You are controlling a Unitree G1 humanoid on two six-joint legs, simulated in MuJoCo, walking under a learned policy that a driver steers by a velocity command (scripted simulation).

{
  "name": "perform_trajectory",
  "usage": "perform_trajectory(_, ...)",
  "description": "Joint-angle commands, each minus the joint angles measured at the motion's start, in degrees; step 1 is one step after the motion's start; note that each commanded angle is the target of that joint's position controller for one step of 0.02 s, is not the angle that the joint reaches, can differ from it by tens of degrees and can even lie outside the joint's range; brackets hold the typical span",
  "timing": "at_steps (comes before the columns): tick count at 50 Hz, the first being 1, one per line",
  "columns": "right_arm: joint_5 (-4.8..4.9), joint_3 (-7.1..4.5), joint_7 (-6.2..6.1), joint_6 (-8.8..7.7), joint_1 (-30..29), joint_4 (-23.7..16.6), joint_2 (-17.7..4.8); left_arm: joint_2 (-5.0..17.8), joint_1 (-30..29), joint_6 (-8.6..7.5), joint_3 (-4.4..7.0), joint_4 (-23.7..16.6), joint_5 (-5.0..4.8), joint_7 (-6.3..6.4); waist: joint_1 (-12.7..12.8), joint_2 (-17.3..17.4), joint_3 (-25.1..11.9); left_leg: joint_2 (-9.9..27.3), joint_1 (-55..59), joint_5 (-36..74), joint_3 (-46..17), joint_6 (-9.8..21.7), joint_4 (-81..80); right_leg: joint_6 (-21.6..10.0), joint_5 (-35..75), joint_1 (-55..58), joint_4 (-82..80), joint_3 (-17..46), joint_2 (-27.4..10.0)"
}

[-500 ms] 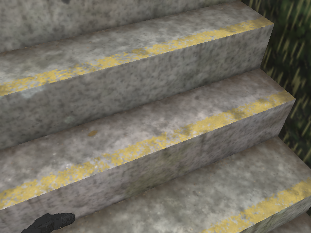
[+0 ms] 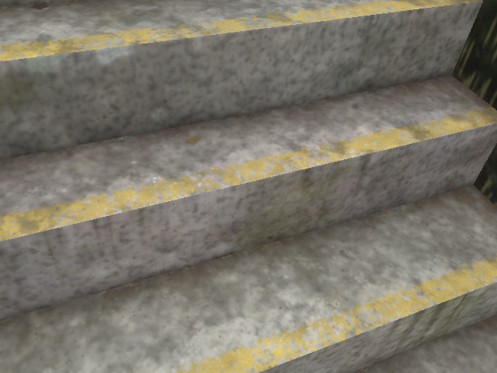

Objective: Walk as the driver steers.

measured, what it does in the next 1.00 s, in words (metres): lifts its left foot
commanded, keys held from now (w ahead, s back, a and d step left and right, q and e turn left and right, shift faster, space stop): shift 0.58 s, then w+shift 0.42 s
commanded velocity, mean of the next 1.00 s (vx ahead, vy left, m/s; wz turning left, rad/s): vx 0.22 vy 0.00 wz -0.01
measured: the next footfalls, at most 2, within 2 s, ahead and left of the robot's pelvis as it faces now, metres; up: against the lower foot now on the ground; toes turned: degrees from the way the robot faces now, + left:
left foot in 1.18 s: +0.24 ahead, +0.12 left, +0.28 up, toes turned +4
left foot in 1.32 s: +0.22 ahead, +0.14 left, +0.20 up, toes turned +9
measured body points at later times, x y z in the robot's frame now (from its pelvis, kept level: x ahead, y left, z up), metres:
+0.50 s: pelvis -0.01 +0.02 +0.01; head -0.01 +0.01 +0.46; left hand +0.03 +0.25 -0.13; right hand +0.01 -0.21 -0.14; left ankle -0.07 +0.14 -0.73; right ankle +0.04 -0.16 -0.73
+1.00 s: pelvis +0.08 -0.03 +0.01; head +0.08 -0.04 +0.46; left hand +0.00 +0.18 -0.14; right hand +0.29 -0.18 -0.07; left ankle +0.07 +0.11 -0.32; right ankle +0.04 -0.13 -0.73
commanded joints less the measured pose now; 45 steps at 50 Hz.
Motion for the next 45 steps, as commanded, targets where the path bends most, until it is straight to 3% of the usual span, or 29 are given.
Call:
perform_trajectory(1,-1.49,-0.72,0.58,-2.64,-0.7,-0.6,-6.3,3.3,2.1,1.95,2.03,-0.4,1.46,0.42,2.4,14.2,6.2,4.9,-9.3,13.4,-7.6,6.2,-18.8,-0.3,5.7,7.8,-4.2,0.9,-0.8)
perform_trajectory(2,-1.51,-1.19,-0.04,-2.82,-1.1,0.3,-6.4,3.6,2.8,2.43,2.1,0.2,2.75,0.28,2.1,11.9,5.4,3.9,-9.4,8.4,-5.4,6.0,-18.7,0.0,5.5,8.7,-4.8,0.5,-0.6)
perform_trajectory(3,-1.32,-1.02,-0.74,-2.57,-0.9,0.0,-6.1,3.4,1.8,2.21,2.15,0.9,2.52,0.28,1.6,9.7,5.7,3.3,-10.3,5.0,-5.3,5.7,-19.3,0.0,5.0,9.1,-5.2,0.4,-0.1)
perform_trajectory(4,-1.99,-0.8,-0.86,-2.34,-0.9,-0.7,-5.3,3.8,2.3,2.01,2.47,1.9,1.29,-0.11,1.1,8.5,6.1,3.3,-10.9,-0.8,-5.2,5.7,-20.5,0.2,4.3,9.0,-5.9,0.0,-0.3)
perform_trajectory(5,-1.79,-0.99,-1.26,-2.27,-1.1,-0.9,-5.6,4.4,2.0,1.44,2.56,2.8,1.25,0.16,0.6,9.3,7.4,2.7,-10.8,-2.5,-5.1,5.5,-20.8,0.5,3.8,7.2,-6.8,0.3,-0.3)
perform_trajectory(8,-1.35,-0.83,-1.67,-1.83,0.5,-0.6,-5.3,5.6,3.4,0.48,2.75,5.4,1.26,0.02,-0.2,6.6,8.6,2.1,-9.4,-0.4,-4.5,5.7,-19.8,1.1,4.8,5.2,-8.4,0.1,-0.9)
perform_trajectory(9,-1.4,-0.87,-2.05,-1.53,0.0,-0.9,-5.4,5.2,3.6,0.66,2.48,5.9,1.87,-0.04,0.2,7.4,8.2,1.8,-9.1,-0.3,-4.0,5.7,-19.7,1.6,4.4,4.6,-8.4,0.2,-1.4)
perform_trajectory(11,-0.85,-1.09,-1.93,-1.47,1.2,-0.5,-5.4,5.7,5.5,0.47,2.55,7.2,1.59,-0.49,0.2,4.0,8.1,2.0,-8.0,2.6,-3.7,6.5,-18.4,1.7,4.3,4.0,-8.5,-0.4,-1.3)
perform_trajectory(19,-0.5,-1.82,-1.65,-1.12,4.1,0.8,-5.8,6.8,9.5,-0.16,2.22,9.9,1.53,-0.57,0.6,2.9,5.7,0.9,-3.4,16.8,-1.6,6.5,-15.4,1.3,6.6,3.6,-9.2,-0.1,-1.8)
perform_trajectory(23,-0.92,-1.8,-1.73,-1.03,4.0,0.9,-5.6,7.3,9.3,-0.18,2.15,10.6,1.7,-0.17,0.9,3.8,5.1,0.4,-3.1,18.1,-1.1,5.7,-15.9,0.9,7.4,4.4,-9.7,0.5,-1.9)
perform_trajectory(24,-0.67,-1.96,-1.55,-1.21,5.3,1.6,-6.1,7.9,10.2,-0.56,2.41,11.3,1.2,-0.15,0.6,2.1,5.2,0.5,-3.1,19.2,-1.3,5.8,-15.7,0.4,8.9,5.3,-9.6,0.1,-1.3)
perform_trajectory(26,-0.47,-2.09,-1.53,-1.37,5.9,2.1,-6.5,7.5,10.1,-0.88,2.41,11.8,1.06,-0.14,0.7,2.7,4.9,0.4,-3.0,20.1,-0.9,5.6,-15.7,-0.1,10.6,6.2,-9.7,0.3,-1.4)
perform_trajectory(29,-0.78,-2.03,-1.15,-1.52,5.4,2.5,-6.1,6.6,10.3,-0.81,2.22,11.9,1.29,-0.27,1.4,3.7,4.8,0.3,-3.4,20.2,-0.6,5.0,-16.1,-1.0,10.5,6.9,-10.4,0.2,-1.1)
perform_trajectory(30,-0.9,-1.86,-1.26,-1.52,6.0,2.7,-5.6,6.2,10.9,-0.5,2.18,12.6,1.29,-0.07,1.1,3.4,3.5,-0.2,-2.9,14.1,0.0,5.4,-16.9,-1.4,5.2,7.4,-10.9,-0.5,-0.4)
perform_trajectory(31,-0.28,-2.05,-1.36,-1.38,5.5,2.5,-6.6,6.7,10.5,0.06,2.51,12.2,0.91,-0.03,1.3,2.6,4.2,-0.8,-4.1,5.3,0.1,7.1,-16.9,-1.8,-3.9,6.4,-8.6,-2.9,1.3)
perform_trajectory(32,0.66,-2.71,-1.91,-1.51,5.1,2.3,-9.2,7.7,10.9,0.1,2.89,12.3,0.86,0.66,1.3,4.7,5.3,-0.2,-4.6,-4.7,-1.5,8.9,-17.2,-2.7,-13.2,2.8,-6.3,-4.2,2.9)
perform_trajectory(33,0.56,-2.87,-2.18,-1.73,4.6,0.9,-10.3,7.8,7.7,-0.46,2.83,10.8,0.76,0.84,-0.2,5.8,7.8,1.8,-5.6,-11.5,-4.4,10.7,-18.5,-3.2,-14.7,-2.6,-3.9,-4.4,3.5)
perform_trajectory(35,0.52,-3.61,-2.24,-2.58,4.3,-0.7,-13.1,5.2,2.4,-2.38,1.84,8.3,0.28,0.43,-2.2,11.7,10.1,8.5,-4.8,-15.2,-12.3,14.7,-21.0,-3.6,-5.9,-10.2,5.7,-6.0,5.2)
perform_trajectory(36,2.14,-4.04,-1.92,-3.29,4.0,-0.7,-14.3,4.7,2.6,-2.8,1.86,7.9,-0.79,0.44,-2.4,13.6,12.2,11.9,-5.9,-16.1,-15.4,16.6,-21.7,-4.4,-4.1,-12.1,8.7,-4.2,3.3)
perform_trajectory(37,2.42,-4.02,-1.65,-3.97,-0.1,-1.9,-14.4,4.7,2.1,-3.88,1.67,5.9,-1.46,0.5,-0.8,13.9,14.8,13.8,-8.8,-11.9,-16.5,16.9,-22.6,-6.3,-2.3,-12.2,6.2,-1.2,0.7)
perform_trajectory(38,2.57,-3.62,-1.24,-4.44,-3.2,-2.4,-12.8,5.0,6.1,-4.56,1.96,6.5,-1.28,0.45,2.0,12.8,13.5,12.1,-10.5,-6.0,-13.1,15.9,-19.6,-7.6,-3.5,-5.9,-1.1,-1.4,1.0)
perform_trajectory(39,2.33,-2.39,-0.82,-4.76,-5.8,-3.0,-9.7,7.0,14.4,-4.78,3.0,9.0,-0.11,0.14,5.9,8.8,10.3,7.8,-13.7,4.9,-7.8,14.2,-9.5,-7.4,-1.3,5.4,-7.7,-1.4,1.9)
perform_trajectory(40,2.03,-1.12,0.05,-6.15,-6.6,-3.7,-6.0,12.5,26.2,-5.3,5.16,11.9,0.46,-0.75,9.9,-4.3,2.8,0.9,-25.8,18.6,0.2,11.8,12.3,-9.0,0.9,23.7,-11.0,9.4,-3.8)
perform_trajectory(41,2.44,0.06,0.24,-8.3,-3.6,-3.0,-2.6,19.5,36.5,-4.75,7.44,13.8,0.38,-0.76,10.9,-19.9,-7.0,-4.9,-35.8,9.5,4.0,7.8,31.8,-16.7,-8.4,36.3,-21.4,31.7,-14.9)
perform_trajectory(42,3.65,-0.04,1.25,-10.2,-5.3,-2.2,-3.0,12.7,34.6,-4.69,5.56,14.0,2.36,-0.34,9.7,-12.5,-8.1,-6.1,-39.2,4.5,-2.5,6.0,61.4,-19.2,-16.7,33.4,-23.4,38.7,-17.2)
perform_trajectory(43,4.45,0.48,2.34,-10.82,-10.9,-5.8,-0.8,8.6,27.6,-4.81,3.84,13.0,4.46,-0.13,6.3,-6.8,-2.3,-6.1,-52.2,6.2,-7.0,7.4,86.9,-18.8,-13.6,28.8,-19.8,33.8,-17.2)
perform_trajectory(44,4.97,2.5,2.72,-11.56,-17.7,-10.7,2.9,6.4,24.1,-4.81,2.43,12.3,5.7,-0.22,5.5,-4.0,2.6,-4.8,-64.0,7.2,-7.1,8.3,100.0,-18.1,-6.6,27.0,-16.5,26.2,-15.7)
perform_trajectory(45,4.08,3.85,2.82,-11.87,-19.2,-13.4,4.9,4.6,24.4,-4.88,1.09,13.0,5.82,-0.84,5.2,0.2,2.1,-4.3,-70.2,7.0,-7.7,8.9,107.4,-16.9,0.7,28.2,-15.1,21.7,-15.2)
Velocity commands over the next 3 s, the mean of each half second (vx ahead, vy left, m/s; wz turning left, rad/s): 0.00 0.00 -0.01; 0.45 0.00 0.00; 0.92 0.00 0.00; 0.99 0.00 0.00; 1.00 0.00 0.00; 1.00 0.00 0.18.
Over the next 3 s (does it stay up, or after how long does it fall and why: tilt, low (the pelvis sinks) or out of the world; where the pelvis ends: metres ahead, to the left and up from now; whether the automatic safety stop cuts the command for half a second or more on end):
stays up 0.77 -0.05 0.58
